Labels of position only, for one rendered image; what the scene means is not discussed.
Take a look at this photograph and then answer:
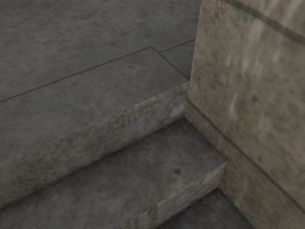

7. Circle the stairs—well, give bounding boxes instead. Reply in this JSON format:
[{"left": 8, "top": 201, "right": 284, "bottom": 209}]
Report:
[{"left": 0, "top": 81, "right": 255, "bottom": 229}]

